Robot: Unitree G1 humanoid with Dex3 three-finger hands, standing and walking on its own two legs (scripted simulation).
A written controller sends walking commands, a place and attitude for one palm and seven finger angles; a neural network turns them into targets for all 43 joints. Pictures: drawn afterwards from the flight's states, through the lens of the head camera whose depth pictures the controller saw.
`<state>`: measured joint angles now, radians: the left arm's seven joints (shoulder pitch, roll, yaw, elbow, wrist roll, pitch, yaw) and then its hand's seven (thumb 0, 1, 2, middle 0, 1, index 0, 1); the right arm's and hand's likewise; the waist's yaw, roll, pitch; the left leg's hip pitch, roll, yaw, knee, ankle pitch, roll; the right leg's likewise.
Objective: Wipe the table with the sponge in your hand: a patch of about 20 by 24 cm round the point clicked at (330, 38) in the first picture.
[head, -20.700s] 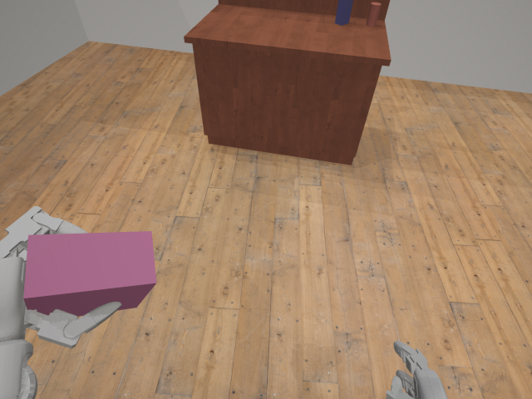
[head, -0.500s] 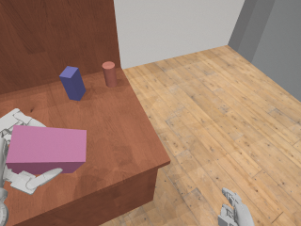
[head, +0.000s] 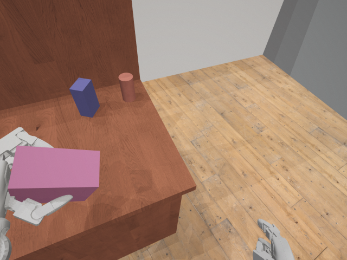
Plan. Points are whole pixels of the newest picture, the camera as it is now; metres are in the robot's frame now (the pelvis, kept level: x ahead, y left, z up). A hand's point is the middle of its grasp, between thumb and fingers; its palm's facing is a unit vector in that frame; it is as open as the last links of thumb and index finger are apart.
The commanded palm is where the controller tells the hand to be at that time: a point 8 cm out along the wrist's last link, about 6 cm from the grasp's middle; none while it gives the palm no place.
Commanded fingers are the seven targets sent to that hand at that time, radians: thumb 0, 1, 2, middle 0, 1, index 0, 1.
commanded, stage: shuffle to correct the standing spot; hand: left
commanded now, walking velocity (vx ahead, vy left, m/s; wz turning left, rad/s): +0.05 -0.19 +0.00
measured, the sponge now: (68, 177) +0.23 +0.20 +0.14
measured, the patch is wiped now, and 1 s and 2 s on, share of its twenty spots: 0.00 0.00 0.00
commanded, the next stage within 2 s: come to a stop and stand still in 0.40 s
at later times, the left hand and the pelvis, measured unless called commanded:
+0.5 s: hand (42, 174) +0.22 +0.24 +0.16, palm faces +0.30 -0.86 -0.40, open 10.3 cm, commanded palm +0.16 +0.28 +0.18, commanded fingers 0.00 0.10 1.30 -1.20 -1.60 -1.20 -1.60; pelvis +0.00 +0.00 +0.00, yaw +0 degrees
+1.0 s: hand out of the picture +0.21 +0.31 +0.16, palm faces +0.39 -0.83 -0.39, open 10.3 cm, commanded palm +0.15 +0.33 +0.18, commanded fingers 0.00 0.10 1.30 -1.20 -1.60 -1.20 -1.60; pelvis -0.01 +0.05 +0.00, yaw +0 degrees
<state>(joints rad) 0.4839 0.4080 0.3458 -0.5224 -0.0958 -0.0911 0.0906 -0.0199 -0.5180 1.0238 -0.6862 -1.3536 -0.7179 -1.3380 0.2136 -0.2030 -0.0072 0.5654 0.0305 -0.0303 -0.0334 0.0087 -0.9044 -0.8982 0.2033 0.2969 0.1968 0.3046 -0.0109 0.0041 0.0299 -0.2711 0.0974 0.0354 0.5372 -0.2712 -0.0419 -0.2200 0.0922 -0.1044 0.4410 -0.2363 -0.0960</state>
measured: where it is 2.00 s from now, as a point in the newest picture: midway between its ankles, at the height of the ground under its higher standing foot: outside the picture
